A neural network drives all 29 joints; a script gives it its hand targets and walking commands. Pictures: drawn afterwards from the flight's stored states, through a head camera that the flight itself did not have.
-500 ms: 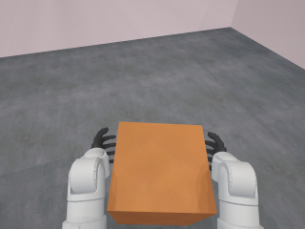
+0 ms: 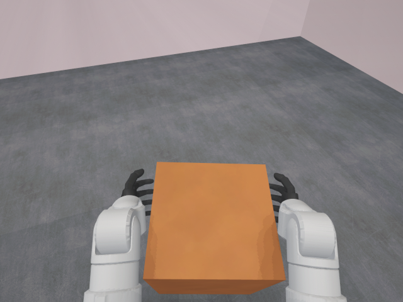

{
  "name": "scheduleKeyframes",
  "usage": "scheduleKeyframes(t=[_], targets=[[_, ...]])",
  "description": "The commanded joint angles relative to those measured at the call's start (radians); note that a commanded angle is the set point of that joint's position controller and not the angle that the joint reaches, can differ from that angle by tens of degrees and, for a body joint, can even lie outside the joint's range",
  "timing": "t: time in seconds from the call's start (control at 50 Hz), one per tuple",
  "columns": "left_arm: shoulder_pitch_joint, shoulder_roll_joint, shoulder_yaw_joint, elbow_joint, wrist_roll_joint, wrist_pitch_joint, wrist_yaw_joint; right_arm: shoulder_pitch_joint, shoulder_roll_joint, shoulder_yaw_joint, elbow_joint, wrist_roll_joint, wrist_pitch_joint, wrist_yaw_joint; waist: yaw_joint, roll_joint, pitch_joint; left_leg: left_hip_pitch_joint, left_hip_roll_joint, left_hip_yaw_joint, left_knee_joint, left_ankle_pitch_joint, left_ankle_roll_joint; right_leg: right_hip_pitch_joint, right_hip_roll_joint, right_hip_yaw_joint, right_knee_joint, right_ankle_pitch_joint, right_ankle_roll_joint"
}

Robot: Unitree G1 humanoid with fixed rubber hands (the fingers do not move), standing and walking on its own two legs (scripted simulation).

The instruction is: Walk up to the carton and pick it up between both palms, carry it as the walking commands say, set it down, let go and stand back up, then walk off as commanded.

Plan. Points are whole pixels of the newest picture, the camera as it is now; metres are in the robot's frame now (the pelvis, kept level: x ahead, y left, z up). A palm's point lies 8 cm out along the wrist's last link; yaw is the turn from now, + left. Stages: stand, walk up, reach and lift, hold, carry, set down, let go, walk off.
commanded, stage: carry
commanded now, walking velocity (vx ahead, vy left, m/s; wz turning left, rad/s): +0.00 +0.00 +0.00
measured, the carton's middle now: (207, 234) +0.27 +0.00 -0.01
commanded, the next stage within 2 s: none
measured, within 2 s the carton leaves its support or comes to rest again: neither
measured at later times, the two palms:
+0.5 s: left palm (140, 202) +0.30 +0.13 +0.08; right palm (292, 204) +0.29 -0.16 +0.08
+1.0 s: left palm (145, 204) +0.29 +0.12 +0.07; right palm (297, 204) +0.29 -0.17 +0.07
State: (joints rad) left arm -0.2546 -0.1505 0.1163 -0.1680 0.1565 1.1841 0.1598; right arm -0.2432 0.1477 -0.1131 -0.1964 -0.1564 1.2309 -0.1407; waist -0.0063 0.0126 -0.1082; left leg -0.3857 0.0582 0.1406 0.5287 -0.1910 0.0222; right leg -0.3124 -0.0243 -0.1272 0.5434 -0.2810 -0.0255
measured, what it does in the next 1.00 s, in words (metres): stands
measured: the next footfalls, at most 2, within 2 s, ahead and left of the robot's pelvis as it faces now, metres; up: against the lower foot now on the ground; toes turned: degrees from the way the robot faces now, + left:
none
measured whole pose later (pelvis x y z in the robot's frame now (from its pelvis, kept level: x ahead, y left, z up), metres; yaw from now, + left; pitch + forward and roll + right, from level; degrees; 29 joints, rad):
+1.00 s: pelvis +0.02 -0.02 +0.00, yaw +0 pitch +2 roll +0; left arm -0.22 -0.14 0.11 -0.11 0.17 1.09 0.12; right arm -0.21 0.14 -0.11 -0.13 -0.17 1.09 -0.12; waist 0.00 0.01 -0.10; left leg -0.35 0.08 0.12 0.54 -0.22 -0.02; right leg -0.28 -0.01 -0.14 0.56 -0.32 -0.05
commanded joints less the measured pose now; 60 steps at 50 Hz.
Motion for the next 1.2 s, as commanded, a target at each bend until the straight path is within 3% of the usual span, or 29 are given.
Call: scheduleKeyframes(t=[0.0, 0.38, 0.64, 1.18], targets=[[-0.473, -1.007, -0.655, -0.047, -0.445, -0.002, -0.341, -0.54, 0.974, 0.651, -0.091, 0.447, -0.046, 0.317, 0.0, -0.011, -0.275, 0.168, 0.106, -0.127, -0.054, 0.125, 0.009, 0.047, -0.123, 0.121, -0.098, 0.156, -0.001], [-0.471, -0.966, -0.602, -0.008, -0.401, -0.071, -0.335, -0.51, 0.948, 0.601, -0.035, 0.404, -0.116, 0.306, 0.0, -0.014, -0.279, 0.175, 0.103, -0.12, -0.035, 0.154, 0.001, 0.073, -0.122, 0.113, -0.083, 0.213, -0.007], [-0.441, -0.913, -0.597, -0.048, -0.377, -0.097, -0.326, -0.456, 0.907, 0.591, -0.041, 0.381, -0.139, 0.294, 0.003, -0.02, -0.274, 0.177, 0.1, -0.109, -0.026, 0.167, -0.004, 0.087, -0.126, 0.111, -0.077, 0.26, -0.011], [-0.44, -0.874, -0.578, -0.047, -0.355, -0.129, -0.317, -0.432, 0.873, 0.575, -0.021, 0.358, -0.171, 0.286, 0.004, -0.021, -0.258, 0.171, 0.099, -0.101, -0.033, 0.142, -0.009, 0.096, -0.129, 0.106, -0.092, 0.259, -0.014]])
